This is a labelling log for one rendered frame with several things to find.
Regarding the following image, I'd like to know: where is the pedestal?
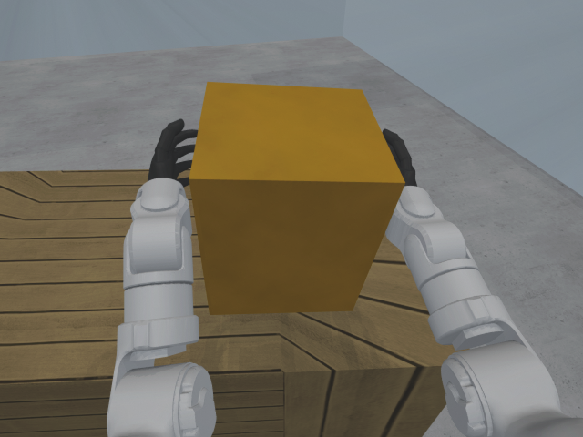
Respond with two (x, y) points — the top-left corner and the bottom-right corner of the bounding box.
(0, 168), (470, 437)

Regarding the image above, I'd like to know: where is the robot left upper arm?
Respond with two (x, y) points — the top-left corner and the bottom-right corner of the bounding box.
(108, 362), (217, 437)

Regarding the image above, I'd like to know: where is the robot right upper arm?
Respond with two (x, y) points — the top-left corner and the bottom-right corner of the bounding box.
(441, 340), (583, 437)

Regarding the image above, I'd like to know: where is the right robot hand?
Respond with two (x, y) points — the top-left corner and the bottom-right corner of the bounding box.
(383, 129), (417, 186)

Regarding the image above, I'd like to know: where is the carton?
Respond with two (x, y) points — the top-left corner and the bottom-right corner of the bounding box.
(189, 82), (405, 315)

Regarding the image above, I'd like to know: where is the right robot forearm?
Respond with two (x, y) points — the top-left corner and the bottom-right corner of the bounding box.
(385, 186), (560, 408)

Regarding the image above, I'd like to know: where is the left robot hand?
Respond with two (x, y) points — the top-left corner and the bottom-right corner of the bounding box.
(148, 119), (198, 187)

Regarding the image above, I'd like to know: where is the left robot forearm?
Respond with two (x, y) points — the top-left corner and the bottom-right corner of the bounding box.
(107, 178), (199, 437)

